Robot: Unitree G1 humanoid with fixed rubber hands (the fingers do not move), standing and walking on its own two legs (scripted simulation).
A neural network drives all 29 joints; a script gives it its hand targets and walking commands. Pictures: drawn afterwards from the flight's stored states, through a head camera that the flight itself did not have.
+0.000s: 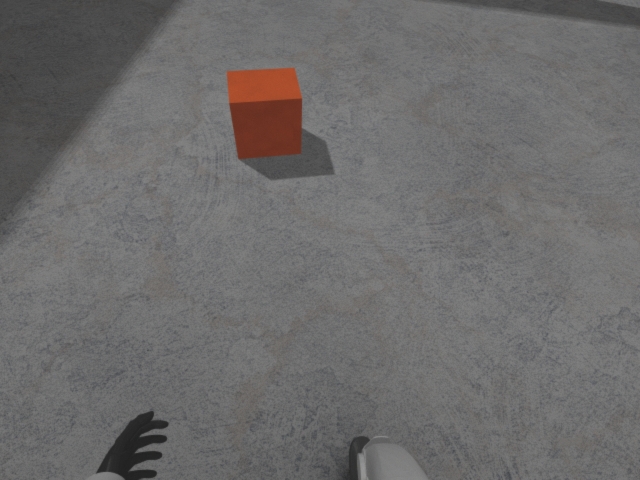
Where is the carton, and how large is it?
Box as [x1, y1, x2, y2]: [227, 68, 301, 158]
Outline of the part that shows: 294,68 227,71 229,104 238,158 300,153 301,96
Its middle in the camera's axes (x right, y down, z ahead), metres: -0.23 -0.56 +1.66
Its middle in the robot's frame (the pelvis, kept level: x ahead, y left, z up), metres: +1.52 +0.09 -0.62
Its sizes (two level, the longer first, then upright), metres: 0.281 0.209 0.289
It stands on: the floor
